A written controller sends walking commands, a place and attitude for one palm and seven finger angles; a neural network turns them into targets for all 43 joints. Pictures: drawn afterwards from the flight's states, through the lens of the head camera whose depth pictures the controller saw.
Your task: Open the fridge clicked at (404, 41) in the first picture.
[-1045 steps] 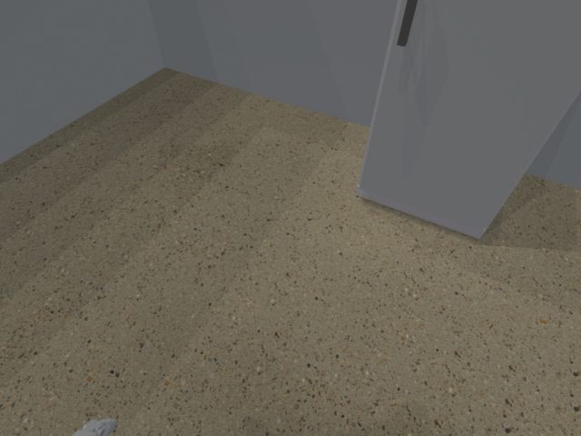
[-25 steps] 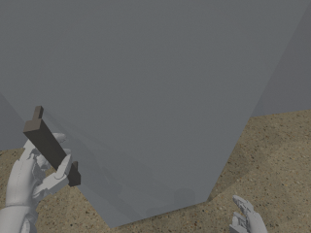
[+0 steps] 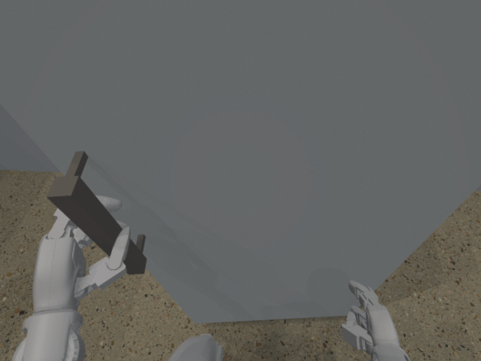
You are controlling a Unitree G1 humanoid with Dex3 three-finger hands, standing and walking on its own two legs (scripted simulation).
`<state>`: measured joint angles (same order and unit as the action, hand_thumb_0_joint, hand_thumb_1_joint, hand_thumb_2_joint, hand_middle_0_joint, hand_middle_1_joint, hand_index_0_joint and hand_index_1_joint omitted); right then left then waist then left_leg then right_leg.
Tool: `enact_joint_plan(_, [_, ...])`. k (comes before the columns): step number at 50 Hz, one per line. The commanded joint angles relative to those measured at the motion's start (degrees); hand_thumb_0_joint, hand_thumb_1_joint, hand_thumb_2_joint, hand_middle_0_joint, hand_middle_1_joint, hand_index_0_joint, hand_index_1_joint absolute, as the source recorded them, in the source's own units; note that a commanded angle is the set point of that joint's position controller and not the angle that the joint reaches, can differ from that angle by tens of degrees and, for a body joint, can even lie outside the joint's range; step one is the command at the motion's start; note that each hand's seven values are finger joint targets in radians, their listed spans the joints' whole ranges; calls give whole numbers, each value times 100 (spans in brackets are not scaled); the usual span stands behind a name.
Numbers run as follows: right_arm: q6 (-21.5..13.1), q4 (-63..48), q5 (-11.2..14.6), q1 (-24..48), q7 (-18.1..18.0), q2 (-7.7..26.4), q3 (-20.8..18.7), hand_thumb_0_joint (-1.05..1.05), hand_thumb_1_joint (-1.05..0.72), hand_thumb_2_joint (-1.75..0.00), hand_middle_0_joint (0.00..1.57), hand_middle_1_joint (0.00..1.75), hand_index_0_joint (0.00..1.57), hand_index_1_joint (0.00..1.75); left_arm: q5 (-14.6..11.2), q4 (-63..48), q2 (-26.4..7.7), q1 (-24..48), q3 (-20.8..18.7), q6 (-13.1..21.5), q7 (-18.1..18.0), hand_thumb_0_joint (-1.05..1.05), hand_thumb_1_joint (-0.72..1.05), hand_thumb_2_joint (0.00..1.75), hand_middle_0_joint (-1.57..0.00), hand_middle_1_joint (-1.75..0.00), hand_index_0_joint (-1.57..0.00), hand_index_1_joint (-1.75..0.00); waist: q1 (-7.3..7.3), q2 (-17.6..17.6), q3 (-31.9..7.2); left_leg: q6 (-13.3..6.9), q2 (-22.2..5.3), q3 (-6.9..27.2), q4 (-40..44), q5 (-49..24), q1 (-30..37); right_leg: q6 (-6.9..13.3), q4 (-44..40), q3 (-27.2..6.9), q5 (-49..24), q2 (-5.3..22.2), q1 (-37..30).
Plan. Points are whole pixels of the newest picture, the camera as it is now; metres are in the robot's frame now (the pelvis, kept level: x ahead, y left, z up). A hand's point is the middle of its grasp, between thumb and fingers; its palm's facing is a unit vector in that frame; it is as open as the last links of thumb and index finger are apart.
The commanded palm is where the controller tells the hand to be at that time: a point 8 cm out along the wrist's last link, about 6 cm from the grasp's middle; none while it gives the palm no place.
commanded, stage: walk backward, drawing the door open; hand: left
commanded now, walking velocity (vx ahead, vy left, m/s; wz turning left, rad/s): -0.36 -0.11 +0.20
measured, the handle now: (112, 221) +0.28 +0.19 +0.13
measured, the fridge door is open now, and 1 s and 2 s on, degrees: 8 35 69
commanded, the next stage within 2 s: none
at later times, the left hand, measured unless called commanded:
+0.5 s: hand (122, 316) +0.16 +0.14 +0.12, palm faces +0.46 -0.84 -0.29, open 6.9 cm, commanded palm +0.10 +0.18 +0.13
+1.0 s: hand out of the picture +0.02 +0.06 +0.13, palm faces +0.68 -0.69 -0.24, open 6.7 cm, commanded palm -0.05 +0.07 +0.13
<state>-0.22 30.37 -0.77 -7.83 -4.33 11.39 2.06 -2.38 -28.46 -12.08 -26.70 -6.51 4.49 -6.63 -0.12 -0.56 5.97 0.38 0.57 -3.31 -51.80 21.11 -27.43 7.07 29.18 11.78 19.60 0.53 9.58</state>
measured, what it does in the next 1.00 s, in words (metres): steps to the right, turning left: left foot, then right foot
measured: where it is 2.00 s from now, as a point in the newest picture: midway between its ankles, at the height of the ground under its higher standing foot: outside the picture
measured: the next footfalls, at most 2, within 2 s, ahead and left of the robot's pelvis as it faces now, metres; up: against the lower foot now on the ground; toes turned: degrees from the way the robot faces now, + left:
left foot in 0.10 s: +0.11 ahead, +0.14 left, +0.00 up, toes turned +3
right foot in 0.36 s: +0.04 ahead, -0.20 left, +0.00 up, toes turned +4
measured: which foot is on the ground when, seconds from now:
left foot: up 0.00-0.08, down 0.10-0.38, up 0.40-0.62, down 0.64-1.00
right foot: down 0.00-0.10, up 0.12-0.34, down 0.36-0.64, up 0.66-0.98, down 1.00-1.00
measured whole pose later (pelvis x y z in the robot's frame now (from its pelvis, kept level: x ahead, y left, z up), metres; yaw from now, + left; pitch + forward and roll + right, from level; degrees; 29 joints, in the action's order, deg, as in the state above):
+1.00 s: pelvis -0.12 -0.26 -0.01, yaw +29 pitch -2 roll -3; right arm -7.1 33.8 -0.1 -8.1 -2.0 7.5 0.3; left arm -5.3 -21.7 -18.5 -11.2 -12.1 1.7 -6.1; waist 0.4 -2.1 7.8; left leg 5.7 -6.7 14.5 -33.5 12.5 -21.0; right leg -2.7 29.7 0.6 16.7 -0.5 11.8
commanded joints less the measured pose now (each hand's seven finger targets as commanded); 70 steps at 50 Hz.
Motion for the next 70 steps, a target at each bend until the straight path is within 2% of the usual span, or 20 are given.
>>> enact_joint_plan(1, [-259,-877,49,470,-43,316,-99,0,-90,-90,20,30,20,30,18,-1656,-789,364,-574,606,-153,0,90,90,-45,-140,-45,-140,-116,874,-1301,-111,-19,-200,1101,-575,711,-461,-202,-699,-5241,1408,-428])
enact_joint_plan(4, [-263,-879,88,339,-86,554,-172,0,-90,-90,20,30,20,30,-94,-1886,-933,635,-498,792,-210,0,90,90,-45,-140,-45,-140,106,-187,-1613,-747,-1017,1010,2872,-4366,2395,-1338,1803,-502,-4211,648,527])
enact_joint_plan(5, [-318,-843,46,275,-28,690,-266,0,-90,-90,20,30,20,30,-86,-1886,-965,685,-552,865,-247,0,90,90,-45,-140,-45,-140,31,-1121,-1800,-1459,-2209,2632,3118,-6521,3179,-1307,3430,-797,-252,84,1498])
enact_joint_plan(6, [-425,-702,-105,154,86,642,-325,0,-90,-90,20,30,20,30,41,-1660,-767,705,-421,989,-235,0,90,90,-45,-140,-45,-140,89,-896,-1825,-1655,-2486,2862,3145,-7114,3224,-1074,4407,-1263,1756,-248,1660])
enact_joint_plan(16, [-960,-497,57,219,64,652,-360,0,-90,-90,20,30,20,30,-109,-1347,-1244,1805,-1104,697,-197,0,90,90,-45,-140,-45,-140,-59,-1666,-1440,-622,-1381,1463,2805,-1747,714,-913,543,-904,84,-187,-267])
enact_joint_plan(19, [-963,-465,91,247,42,527,-364,0,-90,-90,20,30,20,30,-40,-1187,-1771,2044,-1567,714,-144,0,90,90,-45,-140,-45,-140,-88,182,-1386,207,-162,397,1133,342,761,-602,-1191,-1215,-568,558,222])
enact_joint_plan(20, [-948,-482,153,310,3,569,-487,0,-90,-90,20,30,20,30,-21,-1230,-2066,1907,-1800,611,-217,0,90,90,-45,-140,-45,-140,-141,1799,-1586,369,320,255,-963,621,940,67,-1792,-2767,733,1734,1349])
enact_joint_plan(23, [-788,-406,31,566,70,347,-230,0,-90,-90,20,30,20,30,8,-1251,-1664,1839,-1576,621,-284,0,90,90,-45,-140,-45,-140,14,306,-1441,219,-196,607,-2440,662,-144,395,-1161,-2076,-614,2089,600])
enact_joint_plan(30, [-853,-439,-64,-61,-168,512,-450,0,-90,-90,20,30,20,30,-83,-1323,-1184,1406,-1008,590,-333,0,90,90,-45,-140,-45,-140,139,417,-1622,-13,-216,-89,2548,-296,1327,-99,-1,-882,-1845,1452,-170])
enact_joint_plan(33, [-890,-491,-26,-194,-57,776,-593,0,-90,-90,20,30,20,30,-47,-1688,-1105,2167,-534,738,-169,0,90,90,-45,-140,-45,-140,107,-1621,-1484,-1105,-2916,3302,3400,-5625,3291,-912,2977,-843,1450,209,2423])
enact_joint_plan(40, [-942,-142,72,18,142,723,-693,0,-90,-90,20,30,20,30,45,-1472,-1069,2466,-678,611,-75,0,90,90,-45,-140,-45,-140,143,-1692,-1199,-691,-1745,1754,2982,-3484,2548,-1005,3155,-1145,364,-13,1932])
enact_joint_plan(45, [-904,-237,118,166,147,686,-603,0,-90,-90,20,30,20,30,-108,-1125,-1300,2399,-1101,517,-79,0,90,90,-45,-140,-45,-140,187,-2096,-983,-715,-1547,2106,3230,-1490,1377,-1048,1301,-946,583,-321,433])
enact_joint_plan(48, [-906,-281,109,312,171,527,-534,0,-90,-90,20,30,20,30,-173,-1045,-1368,2460,-1218,532,5,0,90,90,-45,-140,-45,-140,16,-1100,-1101,-335,-868,1930,2432,-140,606,-1014,-994,-970,-572,-172,-869])
enact_joint_plan(50, [-842,-221,173,332,181,259,-484,0,-90,-90,20,30,20,30,-147,-1087,-1968,2417,-1649,463,-50,0,90,90,-45,-140,-45,-140,45,752,-1275,231,278,430,-167,977,209,-257,-1350,-1610,-1279,1217,-588])
enact_joint_plan(52, [-784,-447,197,496,125,493,-725,0,-90,-90,20,30,20,30,-173,-1209,-1843,2459,-1698,395,-52,0,90,90,-45,-140,-45,-140,-39,1807,-1297,202,21,796,-2825,1370,-418,611,-1156,-3035,-979,2354,232])
enact_joint_plan(56, [-554,-632,37,569,21,287,-475,0,-90,-90,20,30,20,30,-140,-1114,-1455,2106,-1460,618,-72,0,90,90,-45,-140,-45,-140,-25,809,-1164,144,-308,203,-1062,1431,129,416,-368,-1018,-2992,1854,-463])
enact_joint_plan(61, [-621,-599,-31,-87,-164,399,-554,0,-90,-90,20,30,20,30,-199,-1255,-1108,1802,-911,489,-84,0,90,90,-45,-140,-45,-140,250,290,-1719,61,-280,-369,3061,-960,2170,-109,1205,-548,-2534,1232,92])
enact_joint_plan(63, [-740,-639,4,3,-167,736,-707,0,-90,-90,20,30,20,30,-211,-1540,-1156,2151,-754,649,-40,0,90,90,-45,-140,-45,-140,105,-1619,-1703,-926,-2825,2913,3464,-5326,4110,-858,3378,-527,1430,184,2502])
enact_joint_plan(65, [-836,-441,-111,142,-52,627,-623,0,-90,-90,20,30,20,30,50,-2146,-1752,2893,-1256,891,38,0,90,90,-45,-140,-45,-140,254,-1765,-1435,-1093,-2963,4119,3532,-4715,3403,-989,4492,-1616,1271,171,2698])
enact_joint_plan(70, [-815,-254,93,185,73,766,-662,0,-90,-90,20,30,20,30,11,-1395,-1125,2729,-770,552,40,0,90,90,-45,-140,-45,-140,125,-1534,-1192,-797,-1998,1606,3280,-2144,2216,-983,3464,-1313,154,207,1805])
